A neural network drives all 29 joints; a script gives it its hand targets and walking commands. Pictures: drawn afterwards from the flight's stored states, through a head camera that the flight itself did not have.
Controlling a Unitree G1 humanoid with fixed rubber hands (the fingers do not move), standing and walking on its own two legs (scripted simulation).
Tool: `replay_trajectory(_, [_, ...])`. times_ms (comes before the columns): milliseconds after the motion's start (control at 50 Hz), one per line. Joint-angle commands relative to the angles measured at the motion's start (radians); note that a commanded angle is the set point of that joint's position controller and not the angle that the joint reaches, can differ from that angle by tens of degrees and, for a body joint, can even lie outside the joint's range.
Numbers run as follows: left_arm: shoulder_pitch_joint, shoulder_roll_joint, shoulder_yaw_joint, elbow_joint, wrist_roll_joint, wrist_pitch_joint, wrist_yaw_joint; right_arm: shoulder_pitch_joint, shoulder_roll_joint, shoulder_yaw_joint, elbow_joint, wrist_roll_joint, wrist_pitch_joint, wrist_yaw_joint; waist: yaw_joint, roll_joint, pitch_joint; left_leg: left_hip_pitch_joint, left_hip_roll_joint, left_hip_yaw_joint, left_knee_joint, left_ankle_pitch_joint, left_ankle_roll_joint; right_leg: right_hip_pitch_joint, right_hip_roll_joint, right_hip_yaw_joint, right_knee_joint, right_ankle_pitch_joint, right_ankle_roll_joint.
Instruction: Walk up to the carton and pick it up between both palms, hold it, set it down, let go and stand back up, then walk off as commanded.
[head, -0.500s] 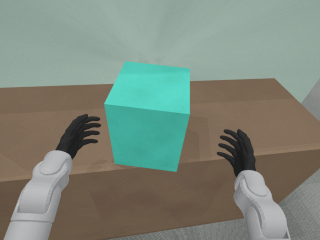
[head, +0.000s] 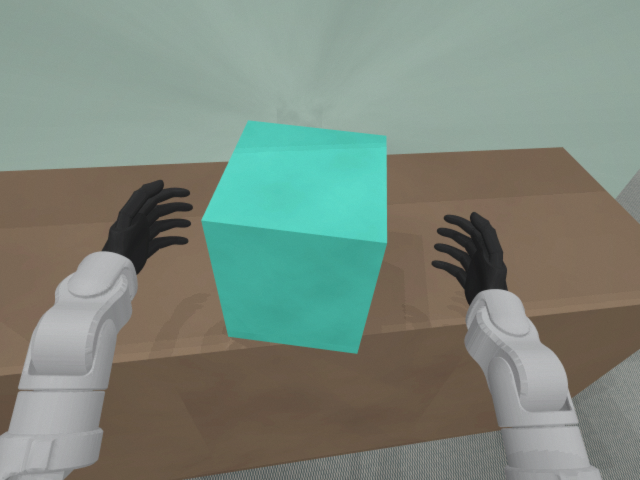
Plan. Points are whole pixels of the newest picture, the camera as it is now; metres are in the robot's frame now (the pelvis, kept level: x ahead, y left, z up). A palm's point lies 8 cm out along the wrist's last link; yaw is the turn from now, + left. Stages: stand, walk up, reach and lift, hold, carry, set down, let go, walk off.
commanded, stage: reach and lift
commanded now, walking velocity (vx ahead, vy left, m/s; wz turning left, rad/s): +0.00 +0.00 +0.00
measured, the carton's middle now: (304, 240) +0.43 +0.03 +0.05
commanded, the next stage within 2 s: none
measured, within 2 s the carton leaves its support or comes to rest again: neither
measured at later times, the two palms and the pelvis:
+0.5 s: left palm (131, 180) +0.38 +0.23 +0.19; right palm (447, 213) +0.37 -0.14 +0.16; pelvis -0.02 +0.01 +0.00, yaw +0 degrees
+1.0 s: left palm (174, 128) +0.46 +0.19 +0.21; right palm (465, 180) +0.43 -0.17 +0.17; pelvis -0.01 +0.01 +0.00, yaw +0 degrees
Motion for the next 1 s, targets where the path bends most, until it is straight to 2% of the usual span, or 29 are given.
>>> replay_trajectory(0, [-0.524,0.195,0.148,0.056,-0.026,-0.014,-0.020,-0.448,-0.069,-0.018,-0.032,0.041,-0.043,-0.029,-0.067,0.064,-0.260,0.043,0.018,-0.080,-0.157,0.301,-0.036,-0.058,-0.074,0.112,-0.054,0.503,0.039])
replay_trajectory(80, [-0.650,0.181,0.119,0.179,-0.037,-0.008,-0.011,-0.594,-0.101,-0.081,0.076,0.014,-0.052,-0.033,-0.102,0.033,-0.269,0.036,0.026,-0.081,-0.169,0.221,-0.027,-0.086,-0.056,0.091,-0.066,0.400,0.033])
replay_trajectory(120, [-0.664,0.176,0.125,0.257,0.000,-0.001,-0.010,-0.607,-0.089,-0.069,0.161,0.025,-0.056,-0.039,-0.090,0.070,-0.260,0.028,0.024,-0.081,-0.171,0.225,-0.025,-0.072,-0.058,0.095,-0.071,0.400,0.032])
replay_trajectory(160, [-0.754,0.188,0.087,0.321,-0.029,-0.017,-0.007,-0.706,-0.100,-0.105,0.200,0.017,-0.061,-0.036,-0.107,0.059,-0.255,-0.009,0.025,-0.077,-0.179,0.180,-0.024,-0.085,-0.051,0.081,-0.069,0.336,0.028])
replay_trajectory(240, [-0.813,0.212,0.090,0.368,-0.022,-0.033,0.009,-0.781,-0.133,-0.113,0.249,0.014,-0.073,-0.034,-0.104,0.041,-0.308,0.003,0.017,-0.070,-0.162,0.224,-0.025,-0.083,-0.045,0.077,-0.066,0.370,0.034])
replay_trajectory(260, [-0.882,0.217,0.072,0.314,-0.021,-0.056,0.017,-0.807,-0.130,-0.143,0.287,0.001,-0.078,-0.029,-0.134,0.083,-0.345,0.017,0.023,-0.076,-0.162,0.238,-0.038,-0.085,-0.037,0.066,-0.066,0.356,0.033])
replay_trajectory(280, [-0.910,0.221,0.069,0.296,-0.035,-0.057,0.027,-0.853,-0.136,-0.143,0.262,0.009,-0.084,-0.024,-0.124,0.074,-0.393,0.023,0.022,-0.073,-0.157,0.248,-0.040,-0.087,-0.035,0.063,-0.060,0.356,0.033])
replay_trajectory(300, [-0.898,0.213,0.058,0.378,-0.032,-0.058,0.032,-0.842,-0.134,-0.154,0.352,-0.001,-0.079,-0.025,-0.136,0.089,-0.341,0.001,0.028,-0.077,-0.158,0.232,-0.041,-0.111,-0.031,0.059,-0.068,0.309,0.024])
replay_trajectory(320, [-0.952,0.215,0.032,0.418,-0.061,-0.065,0.028,-0.909,-0.135,-0.168,0.343,-0.002,-0.083,-0.023,-0.155,0.071,-0.336,-0.013,0.027,-0.077,-0.165,0.186,-0.036,-0.123,-0.036,0.049,-0.070,0.287,0.025])
replay_trajectory(340, [-0.984,0.221,0.031,0.428,-0.060,-0.061,0.035,-0.953,-0.139,-0.161,0.323,-0.008,-0.087,-0.022,-0.144,0.060,-0.391,-0.003,0.024,-0.079,-0.146,0.218,-0.032,-0.105,-0.037,0.049,-0.059,0.327,0.029])
replay_trajectory(360, [-0.974,0.230,0.036,0.328,-0.043,-0.075,0.048,-0.908,-0.135,-0.169,0.347,-0.002,-0.094,-0.022,-0.154,0.100,-0.451,0.032,0.029,-0.078,-0.141,0.265,-0.047,-0.074,-0.033,0.048,-0.052,0.354,0.028])
replay_trajectory(380, [-0.977,0.223,0.024,0.406,-0.035,-0.080,0.051,-0.921,-0.137,-0.170,0.444,-0.006,-0.090,-0.013,-0.149,0.123,-0.407,0.026,0.038,-0.086,-0.143,0.250,-0.053,-0.115,-0.030,0.046,-0.057,0.300,0.017])
replay_trajectory(440, [-1.062,0.215,-0.025,0.437,-0.066,-0.091,0.068,-1.019,-0.164,-0.211,0.499,-0.004,-0.102,-0.002,-0.172,0.144,-0.446,0.072,0.054,-0.107,-0.124,0.269,-0.081,-0.177,-0.016,0.026,-0.072,0.271,0.009])
replay_trajectory(460, [-1.075,0.210,-0.020,0.507,-0.055,-0.096,0.071,-1.045,-0.159,-0.198,0.502,-0.014,-0.110,0.003,-0.153,0.130,-0.457,0.077,0.058,-0.115,-0.123,0.269,-0.082,-0.182,-0.017,0.027,-0.070,0.258,0.005])
replay_trajectory(480, [-1.072,0.199,-0.024,0.525,-0.061,-0.100,0.070,-1.036,-0.154,-0.184,0.530,-0.003,-0.114,0.005,-0.162,0.118,-0.446,0.084,0.049,-0.103,-0.112,0.304,-0.076,-0.182,-0.019,0.031,-0.078,0.286,0.015])
replay_trajectory(520, [-1.090,0.190,-0.048,0.478,-0.064,-0.115,0.079,-1.056,-0.169,-0.205,0.520,-0.002,-0.139,0.006,-0.171,0.170,-0.541,0.124,0.055,-0.117,-0.097,0.368,-0.101,-0.174,-0.014,0.022,-0.075,0.317,0.016])
replay_trajectory(540, [-1.088,0.202,-0.042,0.474,-0.065,-0.119,0.080,-1.054,-0.168,-0.186,0.522,0.008,-0.146,0.012,-0.160,0.165,-0.561,0.162,0.055,-0.118,-0.083,0.410,-0.099,-0.199,-0.012,0.019,-0.071,0.328,0.016])
replay_trajectory(580, [-1.136,0.211,-0.029,0.593,-0.044,-0.108,0.079,-1.108,-0.197,-0.204,0.633,-0.016,-0.140,0.012,-0.177,0.150,-0.490,0.143,0.055,-0.120,-0.073,0.392,-0.097,-0.227,-0.011,0.019,-0.078,0.303,0.013])
replay_trajectory(640, [-1.217,0.211,-0.069,0.522,-0.077,-0.140,0.095,-1.184,-0.207,-0.223,0.593,-0.009,-0.160,0.017,-0.189,0.162,-0.614,0.139,0.056,-0.126,-0.071,0.359,-0.107,-0.224,-0.007,0.006,-0.073,0.296,0.013])
replay_trajectory(660, [-1.257,0.220,-0.082,0.538,-0.097,-0.144,0.097,-1.231,-0.206,-0.223,0.574,-0.019,-0.170,0.020,-0.206,0.140,-0.662,0.175,0.055,-0.133,-0.056,0.420,-0.108,-0.242,-0.004,-0.003,-0.069,0.334,0.022])
replay_trajectory(700, [-1.174,0.224,-0.050,0.664,-0.069,-0.136,0.082,-1.150,-0.218,-0.202,0.628,-0.019,-0.167,0.018,-0.191,0.106,-0.616,0.155,0.044,-0.128,-0.040,0.461,-0.096,-0.224,-0.005,0.004,-0.072,0.380,0.022])
replay_trajectory(720, [-1.238,0.217,-0.056,0.613,-0.073,-0.140,0.086,-1.201,-0.222,-0.217,0.602,-0.025,-0.176,0.016,-0.205,0.117,-0.678,0.159,0.041,-0.126,-0.040,0.477,-0.097,-0.207,-0.001,0.000,-0.054,0.416,0.027])
replay_trajectory(780, [-1.268,0.198,-0.073,0.674,-0.069,-0.148,0.086,-1.241,-0.220,-0.199,0.673,-0.008,-0.175,0.015,-0.206,0.124,-0.659,0.170,0.045,-0.131,-0.037,0.481,-0.104,-0.248,0.001,-0.007,-0.065,0.388,0.020])
replay_trajectory(840, [-1.297,0.218,-0.048,0.717,-0.050,-0.172,0.095,-1.279,-0.195,-0.158,0.666,0.004,-0.190,0.022,-0.166,0.118,-0.730,0.165,0.035,-0.130,-0.022,0.517,-0.094,-0.243,-0.002,-0.004,-0.047,0.454,0.027])
replay_trajectory(880, [-1.276,0.230,-0.034,0.775,-0.049,-0.166,0.087,-1.253,-0.214,-0.126,0.708,0.024,-0.187,0.022,-0.174,0.075,-0.725,0.189,0.031,-0.126,-0.016,0.546,-0.090,-0.237,0.003,-0.012,-0.045,0.512,0.038])
replay_trajectory(920, [-1.383,0.254,-0.018,0.789,-0.049,-0.192,0.088,-1.356,-0.228,-0.141,0.719,0.024,-0.183,0.023,-0.165,0.080,-0.711,0.143,0.033,-0.125,-0.024,0.503,-0.086,-0.255,0.001,-0.009,-0.045,0.447,0.036])
replay_trajectory(940, [-1.407,0.246,-0.031,0.749,-0.055,-0.206,0.099,-1.362,-0.240,-0.148,0.707,0.023,-0.194,0.026,-0.180,0.102,-0.807,0.169,0.041,-0.129,-0.016,0.532,-0.097,-0.266,0.008,-0.022,-0.036,0.468,0.030])
replay_trajectory(960, [-1.427,0.248,-0.047,0.788,-0.060,-0.226,0.105,-1.406,-0.228,-0.144,0.727,0.029,-0.204,0.031,-0.160,0.108,-0.797,0.157,0.041,-0.130,-0.013,0.523,-0.097,-0.306,0.008,-0.022,-0.036,0.435,0.026])
replay_trajectory(980, [-1.400,0.228,-0.057,0.752,-0.065,-0.219,0.111,-1.365,-0.236,-0.144,0.719,0.035,-0.209,0.031,-0.167,0.115,-0.828,0.218,0.044,-0.124,0.006,0.600,-0.104,-0.296,0.016,-0.024,-0.041,0.487,0.026])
